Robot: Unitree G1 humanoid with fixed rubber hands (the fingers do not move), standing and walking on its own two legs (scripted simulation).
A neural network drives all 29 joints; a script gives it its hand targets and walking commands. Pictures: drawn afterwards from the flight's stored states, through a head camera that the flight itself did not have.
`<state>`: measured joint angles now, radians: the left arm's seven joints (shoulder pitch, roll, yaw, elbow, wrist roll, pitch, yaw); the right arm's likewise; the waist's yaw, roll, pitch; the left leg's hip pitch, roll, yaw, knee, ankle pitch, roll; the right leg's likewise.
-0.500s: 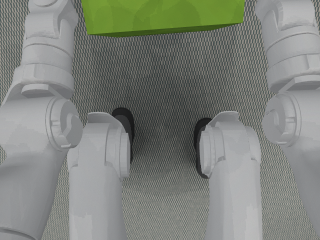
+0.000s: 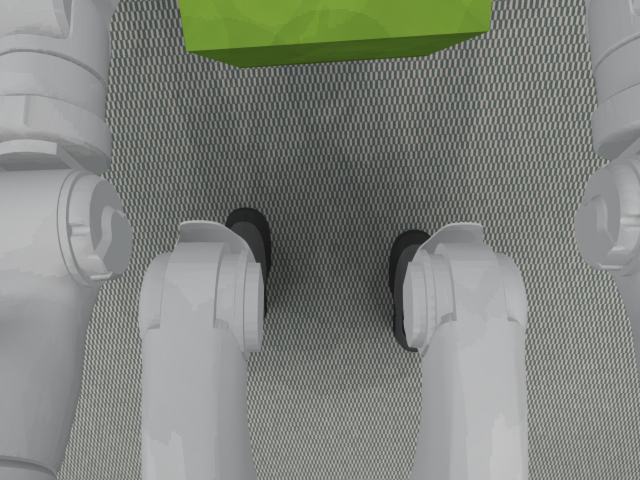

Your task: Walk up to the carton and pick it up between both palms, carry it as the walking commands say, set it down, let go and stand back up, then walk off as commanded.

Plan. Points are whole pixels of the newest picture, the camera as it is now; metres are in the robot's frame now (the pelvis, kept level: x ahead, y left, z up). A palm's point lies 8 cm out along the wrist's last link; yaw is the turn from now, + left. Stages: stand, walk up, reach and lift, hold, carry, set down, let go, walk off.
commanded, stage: set down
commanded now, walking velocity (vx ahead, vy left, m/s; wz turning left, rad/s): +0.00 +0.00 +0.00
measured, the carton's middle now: out of the picture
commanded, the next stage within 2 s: let go in 1.20 s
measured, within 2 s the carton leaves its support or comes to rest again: neither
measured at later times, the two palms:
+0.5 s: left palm out of the picture +0.57 +0.23 +0.00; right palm out of the picture +0.60 -0.19 +0.00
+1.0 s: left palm out of the picture +0.56 +0.23 +0.15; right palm out of the picture +0.60 -0.20 +0.16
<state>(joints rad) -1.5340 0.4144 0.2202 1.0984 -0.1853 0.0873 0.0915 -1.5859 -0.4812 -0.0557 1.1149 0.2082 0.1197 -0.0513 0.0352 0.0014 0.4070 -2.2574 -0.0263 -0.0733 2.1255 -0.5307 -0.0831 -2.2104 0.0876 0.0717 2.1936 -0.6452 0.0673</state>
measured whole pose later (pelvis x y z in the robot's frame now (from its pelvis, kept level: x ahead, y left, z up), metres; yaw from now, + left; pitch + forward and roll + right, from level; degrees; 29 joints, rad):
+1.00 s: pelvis +0.03 +0.00 +0.24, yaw +0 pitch +48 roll +0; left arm -1.22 0.32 0.35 0.77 -0.04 0.26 0.03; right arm -1.32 -0.42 -0.27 0.91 0.02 0.25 0.07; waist 0.04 -0.01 -0.02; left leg -1.73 0.01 -0.05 1.20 -0.31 -0.04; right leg -1.70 0.04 0.07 1.25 -0.40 0.04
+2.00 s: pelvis +0.10 +0.01 +0.38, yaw +0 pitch +15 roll +0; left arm 0.03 0.21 0.09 0.48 0.00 0.02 -0.06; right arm -0.01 -0.21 -0.12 0.53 -0.02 0.01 0.06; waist 0.01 0.00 0.01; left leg -0.61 0.01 -0.04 0.57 -0.22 -0.03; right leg -0.56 0.00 0.06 0.59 -0.29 0.03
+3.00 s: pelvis +0.14 +0.01 +0.39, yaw +0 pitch +0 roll +0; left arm 0.19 0.35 0.04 0.73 0.04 0.03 0.02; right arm 0.17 -0.33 -0.04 0.76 -0.04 0.02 -0.02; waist 0.00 -0.02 0.01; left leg -0.21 0.01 -0.03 0.50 -0.29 -0.02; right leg -0.14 0.00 0.06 0.47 -0.33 0.03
